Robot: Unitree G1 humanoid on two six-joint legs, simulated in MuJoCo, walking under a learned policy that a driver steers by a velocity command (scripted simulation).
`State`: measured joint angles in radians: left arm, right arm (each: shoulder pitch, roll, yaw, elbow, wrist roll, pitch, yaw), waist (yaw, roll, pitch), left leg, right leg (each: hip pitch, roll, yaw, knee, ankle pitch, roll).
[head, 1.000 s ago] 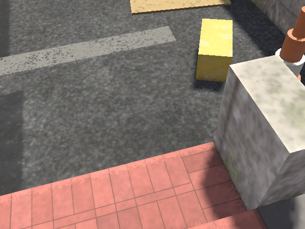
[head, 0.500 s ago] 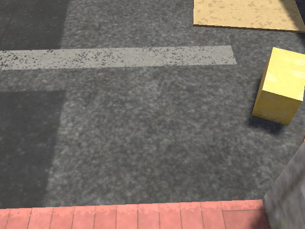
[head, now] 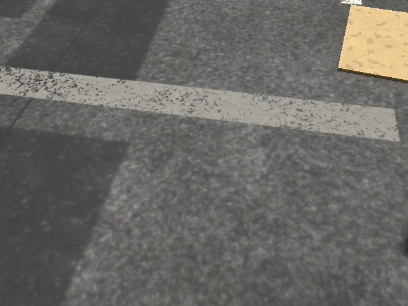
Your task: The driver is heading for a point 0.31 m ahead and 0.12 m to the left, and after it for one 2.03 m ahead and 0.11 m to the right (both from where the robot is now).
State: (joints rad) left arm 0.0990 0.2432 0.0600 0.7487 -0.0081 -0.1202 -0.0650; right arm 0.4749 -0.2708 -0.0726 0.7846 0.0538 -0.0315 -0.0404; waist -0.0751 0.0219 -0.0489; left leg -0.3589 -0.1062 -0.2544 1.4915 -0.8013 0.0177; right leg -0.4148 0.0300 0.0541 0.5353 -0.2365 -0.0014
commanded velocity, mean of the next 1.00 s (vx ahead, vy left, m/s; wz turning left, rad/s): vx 0.23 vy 0.00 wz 0.29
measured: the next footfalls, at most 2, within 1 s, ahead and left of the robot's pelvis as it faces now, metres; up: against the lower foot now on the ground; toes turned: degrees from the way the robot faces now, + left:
left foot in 0.42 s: +0.30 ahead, +0.13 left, +0.00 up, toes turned +16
right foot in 0.90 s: +0.42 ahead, -0.10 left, -0.11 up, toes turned +17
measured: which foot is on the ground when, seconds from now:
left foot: up 0.00-0.40, down 0.42-0.90, up 0.92-1.00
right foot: down 0.00-0.44, up 0.46-0.88, down 0.90-1.00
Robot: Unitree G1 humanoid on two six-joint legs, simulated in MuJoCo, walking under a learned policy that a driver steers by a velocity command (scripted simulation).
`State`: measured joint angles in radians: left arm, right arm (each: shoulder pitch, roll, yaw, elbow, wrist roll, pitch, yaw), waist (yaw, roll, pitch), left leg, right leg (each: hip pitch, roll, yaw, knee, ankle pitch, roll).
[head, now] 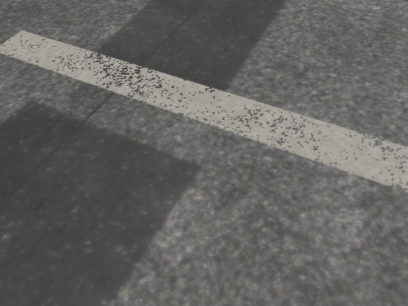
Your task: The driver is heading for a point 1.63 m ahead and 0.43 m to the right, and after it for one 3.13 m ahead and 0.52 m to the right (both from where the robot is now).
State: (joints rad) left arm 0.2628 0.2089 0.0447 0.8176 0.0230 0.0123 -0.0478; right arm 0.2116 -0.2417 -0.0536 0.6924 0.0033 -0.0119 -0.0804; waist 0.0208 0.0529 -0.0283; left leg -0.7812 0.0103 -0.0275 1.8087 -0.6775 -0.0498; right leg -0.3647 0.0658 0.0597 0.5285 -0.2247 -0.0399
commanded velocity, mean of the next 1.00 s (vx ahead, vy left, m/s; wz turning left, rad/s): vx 0.01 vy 0.00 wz -0.48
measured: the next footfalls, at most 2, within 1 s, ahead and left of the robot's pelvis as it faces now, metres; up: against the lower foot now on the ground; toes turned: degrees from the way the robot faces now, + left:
left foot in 0.52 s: -0.02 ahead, +0.15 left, +0.11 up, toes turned -24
right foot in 1.00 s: -0.13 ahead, -0.10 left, +0.11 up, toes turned -26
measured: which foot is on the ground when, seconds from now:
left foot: up 0.00-0.50, down 0.52-1.00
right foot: down 0.00-0.54, up 0.56-0.98, down 1.00-1.00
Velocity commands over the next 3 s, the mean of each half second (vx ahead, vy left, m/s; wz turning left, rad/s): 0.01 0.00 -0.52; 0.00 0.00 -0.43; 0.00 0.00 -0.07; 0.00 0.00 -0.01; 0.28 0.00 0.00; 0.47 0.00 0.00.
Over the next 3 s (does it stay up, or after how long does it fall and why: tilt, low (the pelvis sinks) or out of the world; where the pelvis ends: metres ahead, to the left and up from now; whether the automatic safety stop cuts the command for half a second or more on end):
stays up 0.27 -0.12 0.01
